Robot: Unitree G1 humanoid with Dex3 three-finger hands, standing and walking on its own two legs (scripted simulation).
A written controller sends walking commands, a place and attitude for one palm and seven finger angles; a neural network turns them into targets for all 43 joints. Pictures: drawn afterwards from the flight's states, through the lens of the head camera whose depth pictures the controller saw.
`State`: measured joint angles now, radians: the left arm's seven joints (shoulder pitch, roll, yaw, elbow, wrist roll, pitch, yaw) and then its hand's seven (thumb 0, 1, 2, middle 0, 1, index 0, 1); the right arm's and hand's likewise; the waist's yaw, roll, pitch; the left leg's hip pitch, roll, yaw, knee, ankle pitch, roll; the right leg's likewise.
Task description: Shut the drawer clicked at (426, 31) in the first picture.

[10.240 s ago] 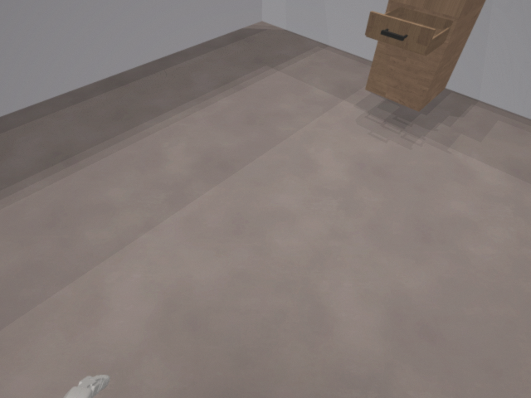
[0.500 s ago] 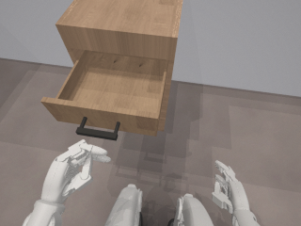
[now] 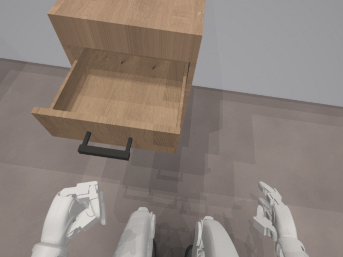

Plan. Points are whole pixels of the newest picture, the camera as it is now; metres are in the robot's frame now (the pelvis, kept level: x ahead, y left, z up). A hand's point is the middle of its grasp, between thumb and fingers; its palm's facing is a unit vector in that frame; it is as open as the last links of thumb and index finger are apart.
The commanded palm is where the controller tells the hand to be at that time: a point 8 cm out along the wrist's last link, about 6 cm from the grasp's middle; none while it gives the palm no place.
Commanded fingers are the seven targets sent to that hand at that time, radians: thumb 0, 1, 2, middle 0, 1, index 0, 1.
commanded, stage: raise the hand and make a fist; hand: left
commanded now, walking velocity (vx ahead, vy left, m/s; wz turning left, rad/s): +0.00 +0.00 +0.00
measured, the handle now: (106, 145) +0.39 +0.21 -0.08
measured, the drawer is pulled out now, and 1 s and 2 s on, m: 0.26 0.26 0.26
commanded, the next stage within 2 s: bring the fist close to the handle in 0.70 s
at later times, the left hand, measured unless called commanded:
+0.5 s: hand (88, 211) +0.21 +0.18 +0.02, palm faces -0.07 -1.00 -0.05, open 3.3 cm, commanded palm +0.18 +0.24 +0.02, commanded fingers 0.00 0.90 0.90 -1.40 -1.60 -1.40 -1.60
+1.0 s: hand (94, 208) +0.22 +0.18 +0.00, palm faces -0.07 -1.00 -0.04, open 3.3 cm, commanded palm +0.20 +0.23 +0.00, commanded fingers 0.00 0.90 0.90 -1.40 -1.60 -1.40 -1.60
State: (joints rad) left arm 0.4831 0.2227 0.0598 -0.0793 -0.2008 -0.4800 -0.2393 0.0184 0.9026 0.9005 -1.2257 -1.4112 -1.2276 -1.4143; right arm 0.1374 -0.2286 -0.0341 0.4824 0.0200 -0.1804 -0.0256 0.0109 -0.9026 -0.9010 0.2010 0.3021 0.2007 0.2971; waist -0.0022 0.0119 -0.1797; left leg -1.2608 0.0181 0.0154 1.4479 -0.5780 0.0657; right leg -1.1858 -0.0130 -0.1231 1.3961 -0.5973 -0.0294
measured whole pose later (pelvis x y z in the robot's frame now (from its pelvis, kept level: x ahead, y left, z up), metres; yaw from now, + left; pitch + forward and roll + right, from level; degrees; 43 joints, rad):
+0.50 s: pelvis +0.00 -0.01 -0.01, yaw +0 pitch +24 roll -5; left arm 0.48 0.26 0.16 -0.05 -0.27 -0.47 -0.32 0.02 0.90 0.90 -1.39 -1.60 -1.40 -1.60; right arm 0.15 -0.22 -0.01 0.51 0.04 -0.14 -0.03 0.01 -0.90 -0.90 0.20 0.30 0.20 0.30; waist -0.01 0.03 -0.20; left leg -1.32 0.03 -0.01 1.49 -0.60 0.06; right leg -1.23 0.00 -0.14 1.43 -0.61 -0.04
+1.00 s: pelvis +0.00 -0.01 -0.02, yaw +0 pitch +25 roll -5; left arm 0.42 0.26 0.15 -0.01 -0.26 -0.50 -0.30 0.02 0.90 0.90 -1.40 -1.60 -1.40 -1.60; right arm 0.13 -0.23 0.00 0.50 0.03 -0.16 -0.03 0.01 -0.90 -0.90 0.20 0.30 0.20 0.30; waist -0.01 0.02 -0.21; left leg -1.37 0.03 -0.01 1.54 -0.61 0.06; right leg -1.29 -0.01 -0.15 1.48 -0.63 -0.04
